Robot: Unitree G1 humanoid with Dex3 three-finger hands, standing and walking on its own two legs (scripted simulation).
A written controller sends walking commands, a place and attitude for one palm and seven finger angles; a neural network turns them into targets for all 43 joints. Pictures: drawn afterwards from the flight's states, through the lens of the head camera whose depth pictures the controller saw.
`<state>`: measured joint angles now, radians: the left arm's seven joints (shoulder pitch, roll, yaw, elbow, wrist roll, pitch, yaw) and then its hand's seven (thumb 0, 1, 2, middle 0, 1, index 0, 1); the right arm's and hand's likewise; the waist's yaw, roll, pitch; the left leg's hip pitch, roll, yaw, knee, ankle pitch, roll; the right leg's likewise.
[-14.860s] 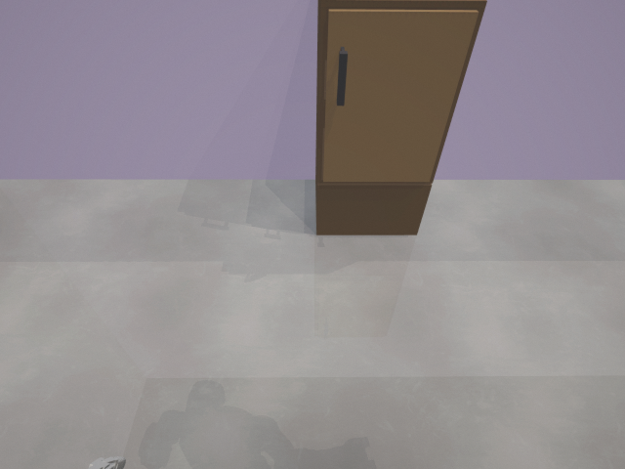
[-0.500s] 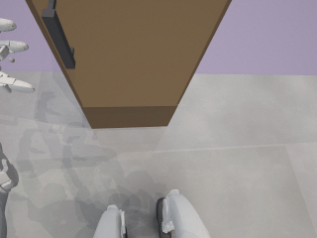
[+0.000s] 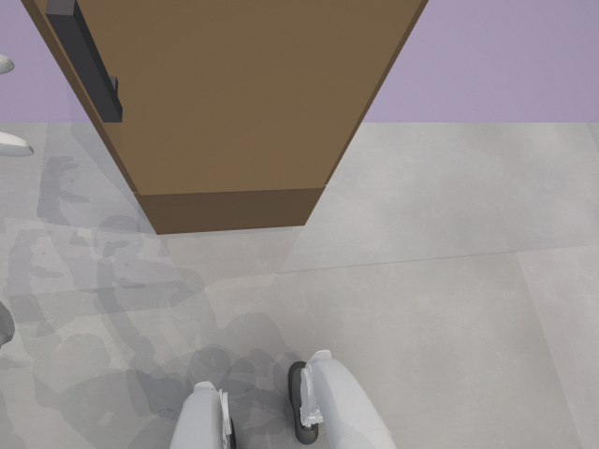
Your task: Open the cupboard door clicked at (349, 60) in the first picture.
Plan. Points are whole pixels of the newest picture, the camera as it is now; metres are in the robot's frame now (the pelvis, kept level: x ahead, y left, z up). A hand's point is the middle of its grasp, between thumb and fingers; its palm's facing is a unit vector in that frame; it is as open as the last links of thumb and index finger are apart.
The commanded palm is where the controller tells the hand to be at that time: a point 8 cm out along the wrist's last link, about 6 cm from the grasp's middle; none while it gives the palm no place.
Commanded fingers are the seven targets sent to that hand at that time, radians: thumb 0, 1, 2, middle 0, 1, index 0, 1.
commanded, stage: move the hooked fingers beside the handle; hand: left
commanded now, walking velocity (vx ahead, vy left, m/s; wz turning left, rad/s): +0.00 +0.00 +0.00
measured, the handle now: (92, 55) +0.57 +0.19 +0.07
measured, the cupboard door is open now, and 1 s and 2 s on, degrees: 0 0 0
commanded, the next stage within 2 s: slide the fingers in behind the handle in 0.48 s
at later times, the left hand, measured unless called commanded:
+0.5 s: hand (9, 85) +0.53 +0.27 +0.06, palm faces +0.02 -1.00 -0.04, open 14.0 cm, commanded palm +0.51 +0.30 +0.06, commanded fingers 0.00 -0.50 0.30 -0.30 -1.20 -0.30 -1.20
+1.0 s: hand (30, 85) +0.53 +0.25 +0.06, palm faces +0.01 -1.00 -0.03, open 14.0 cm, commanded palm +0.52 +0.28 +0.06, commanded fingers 0.00 -0.50 0.30 -0.30 -1.20 -0.30 -1.20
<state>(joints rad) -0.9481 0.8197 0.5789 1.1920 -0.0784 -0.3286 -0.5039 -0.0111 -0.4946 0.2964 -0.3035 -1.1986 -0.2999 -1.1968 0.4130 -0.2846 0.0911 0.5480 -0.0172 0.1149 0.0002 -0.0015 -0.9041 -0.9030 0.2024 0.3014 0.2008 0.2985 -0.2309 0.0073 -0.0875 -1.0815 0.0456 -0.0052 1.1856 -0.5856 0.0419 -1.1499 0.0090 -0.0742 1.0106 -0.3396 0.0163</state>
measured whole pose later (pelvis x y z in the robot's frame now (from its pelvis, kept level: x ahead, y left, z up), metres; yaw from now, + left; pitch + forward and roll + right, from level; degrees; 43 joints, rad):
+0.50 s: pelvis +0.00 +0.00 +0.00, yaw +1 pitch +28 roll -5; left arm -0.98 0.78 0.53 1.20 -0.06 -0.33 -0.45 -0.01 -0.49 0.30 -0.30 -1.20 -0.30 -1.20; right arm 0.38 -0.28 0.09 0.54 -0.02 0.12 0.00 0.00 -0.90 -0.90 0.20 0.30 0.20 0.30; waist -0.23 0.01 -0.09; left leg -1.08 0.04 -0.01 1.19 -0.59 0.04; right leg -1.15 0.01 -0.08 1.02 -0.35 0.01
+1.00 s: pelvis +0.00 -0.01 +0.00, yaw +1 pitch +28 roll -5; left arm -0.98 0.74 0.51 1.17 -0.07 -0.34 -0.43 -0.01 -0.50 0.30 -0.30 -1.20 -0.30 -1.20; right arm 0.38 -0.29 0.08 0.55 -0.02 0.11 0.00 0.00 -0.91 -0.90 0.20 0.30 0.20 0.30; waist -0.23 0.01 -0.09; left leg -1.09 0.04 -0.02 1.19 -0.59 0.03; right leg -1.16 0.01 -0.08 1.03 -0.35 0.00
